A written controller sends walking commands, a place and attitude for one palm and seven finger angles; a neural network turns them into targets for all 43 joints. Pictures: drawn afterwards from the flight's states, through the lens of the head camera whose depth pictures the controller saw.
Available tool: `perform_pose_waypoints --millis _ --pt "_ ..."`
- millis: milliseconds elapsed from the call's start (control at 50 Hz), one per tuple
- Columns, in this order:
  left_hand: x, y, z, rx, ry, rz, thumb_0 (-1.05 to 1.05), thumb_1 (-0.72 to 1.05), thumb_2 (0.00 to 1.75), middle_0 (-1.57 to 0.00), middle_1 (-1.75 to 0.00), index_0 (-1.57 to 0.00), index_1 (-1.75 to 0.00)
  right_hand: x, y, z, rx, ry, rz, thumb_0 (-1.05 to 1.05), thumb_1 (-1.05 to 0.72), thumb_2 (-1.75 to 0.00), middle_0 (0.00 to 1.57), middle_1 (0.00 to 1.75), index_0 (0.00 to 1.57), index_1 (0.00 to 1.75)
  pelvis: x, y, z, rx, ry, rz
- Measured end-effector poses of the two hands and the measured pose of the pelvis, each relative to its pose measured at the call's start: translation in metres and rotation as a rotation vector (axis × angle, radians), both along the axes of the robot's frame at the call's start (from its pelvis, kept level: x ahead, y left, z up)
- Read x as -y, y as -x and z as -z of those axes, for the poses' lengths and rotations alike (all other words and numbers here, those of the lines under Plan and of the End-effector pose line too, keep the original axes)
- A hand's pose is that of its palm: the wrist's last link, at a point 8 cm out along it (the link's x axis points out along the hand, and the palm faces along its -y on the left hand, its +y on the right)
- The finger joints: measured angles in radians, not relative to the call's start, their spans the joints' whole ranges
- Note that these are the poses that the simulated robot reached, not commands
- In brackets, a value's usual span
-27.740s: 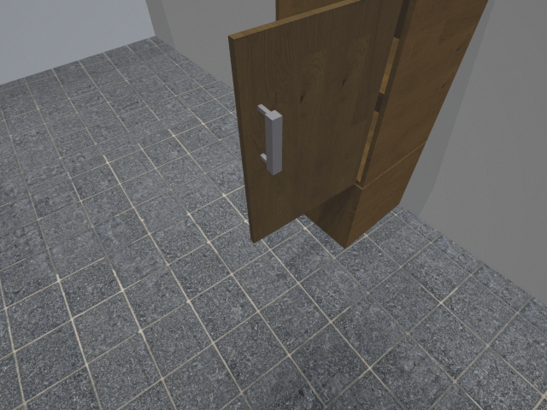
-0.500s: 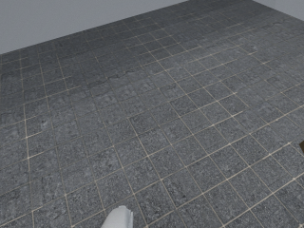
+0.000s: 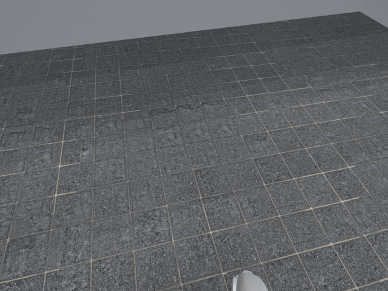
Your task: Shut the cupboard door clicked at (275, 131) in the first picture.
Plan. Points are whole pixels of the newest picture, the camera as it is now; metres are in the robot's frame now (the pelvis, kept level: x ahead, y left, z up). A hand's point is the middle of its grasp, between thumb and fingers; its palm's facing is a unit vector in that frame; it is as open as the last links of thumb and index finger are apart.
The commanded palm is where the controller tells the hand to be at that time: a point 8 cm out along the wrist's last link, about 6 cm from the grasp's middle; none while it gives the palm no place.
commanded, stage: walk to a spot facing it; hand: left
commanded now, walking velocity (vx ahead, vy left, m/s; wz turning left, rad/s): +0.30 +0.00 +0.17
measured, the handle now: out of the picture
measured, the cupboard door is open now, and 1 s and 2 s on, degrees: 56 56 56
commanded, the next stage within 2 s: turn to face it in 0.08 s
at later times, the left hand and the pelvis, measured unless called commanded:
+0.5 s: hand (142, 255) +0.22 +0.14 -0.17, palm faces +0.02 -0.97 -0.22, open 7.1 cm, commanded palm none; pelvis +0.17 -0.05 +0.00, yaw -3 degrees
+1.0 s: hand (152, 194) +0.38 +0.15 -0.16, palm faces -0.32 -0.92 -0.23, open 7.4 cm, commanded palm none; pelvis +0.21 -0.02 +0.00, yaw -22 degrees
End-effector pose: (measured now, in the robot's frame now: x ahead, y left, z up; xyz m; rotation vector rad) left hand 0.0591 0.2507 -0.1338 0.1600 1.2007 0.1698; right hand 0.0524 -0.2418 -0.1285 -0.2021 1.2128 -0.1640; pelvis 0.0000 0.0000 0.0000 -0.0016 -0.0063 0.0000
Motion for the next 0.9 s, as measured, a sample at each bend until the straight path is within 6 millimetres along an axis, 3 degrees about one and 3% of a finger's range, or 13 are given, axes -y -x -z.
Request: perform_pose_waypoints --millis 140,240,300,380,520,620,680,740,900 --pt "0.028 -0.126 -0.015 0.135 0.003 0.085 0.01 0.91 0.90 -0.20 -0.30 -0.20 -0.30 0.015 0.026 0.004 -0.193 -0.025 0.090 0.00 -0.92 -0.90 0.20 0.29 0.21 0.30 0.020 -0.062 -0.002 -0.004 -0.019 -0.013" --pt "0.059 -0.190 -0.009 0.194 -0.005 0.113 0.01 0.91 0.90 -0.20 -0.30 -0.20 -0.30 0.026 0.021 0.023 -0.321 -0.067 0.125 0.00 -0.91 -0.90 0.20 0.29 0.20 0.30 0.043 -0.111 0.013 0.001 -0.024 -0.033" --pt "0.073 -0.193 -0.007 0.168 0.005 0.089 0.00 0.91 0.90 -0.20 -0.30 -0.20 -0.30 0.032 -0.005 0.024 -0.337 -0.072 0.116 0.01 -0.91 -0.90 0.20 0.29 0.20 0.30 0.050 -0.129 0.010 0.011 -0.013 -0.037" --pt "0.082 -0.173 -0.004 0.054 0.019 0.023 0.00 0.92 0.90 -0.20 -0.30 -0.20 -0.30 0.036 -0.064 0.019 -0.248 -0.071 0.097 0.01 -0.91 -0.90 0.20 0.29 0.20 0.30 0.053 -0.151 0.001 0.001 -0.011 -0.017" --pt "0.054 -0.151 0.004 -0.112 -0.007 0.008 -0.01 0.95 0.90 -0.21 -0.30 -0.21 -0.30 0.034 -0.166 0.010 -0.041 -0.038 0.085 0.01 -0.94 -0.90 0.20 0.29 0.20 0.30 0.042 -0.175 0.000 -0.015 0.005 0.058" --pt "0.031 -0.156 0.021 -0.177 0.017 0.022 0.00 0.93 0.90 -0.20 -0.30 -0.20 -0.30 0.028 -0.216 0.000 0.099 0.018 0.084 0.01 -0.93 -0.90 0.20 0.29 0.20 0.30 0.021 -0.193 0.010 -0.013 0.030 0.124" --pt "0.021 -0.175 0.025 -0.182 0.026 0.055 0.01 0.92 0.90 -0.20 -0.30 -0.20 -0.30 0.021 -0.225 -0.008 0.132 0.045 0.082 0.01 -0.92 -0.90 0.20 0.29 0.20 0.30 0.012 -0.199 0.010 -0.004 0.031 0.165" --pt "0.015 -0.203 0.020 -0.151 0.030 0.106 0.01 0.91 0.90 -0.20 -0.30 -0.20 -0.30 0.018 -0.221 -0.017 0.130 0.058 0.102 0.00 -0.92 -0.90 0.21 0.29 0.21 0.30 0.008 -0.203 0.004 0.001 0.041 0.204" --pt "0.024 -0.284 0.002 -0.047 0.008 0.261 0.01 0.91 0.90 -0.20 -0.30 -0.20 -0.30 0.024 -0.177 -0.018 0.071 0.052 0.250 0.00 -0.90 -0.90 0.21 0.30 0.21 0.30 0.009 -0.210 -0.003 -0.004 0.049 0.310"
